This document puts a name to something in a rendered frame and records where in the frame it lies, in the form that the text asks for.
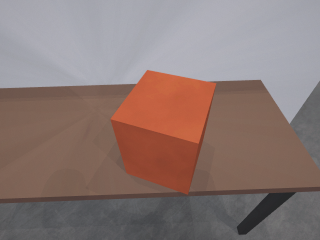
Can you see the table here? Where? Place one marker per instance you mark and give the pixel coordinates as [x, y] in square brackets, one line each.
[57, 143]

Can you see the carton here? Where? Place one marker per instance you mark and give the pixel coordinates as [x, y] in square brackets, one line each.
[160, 128]

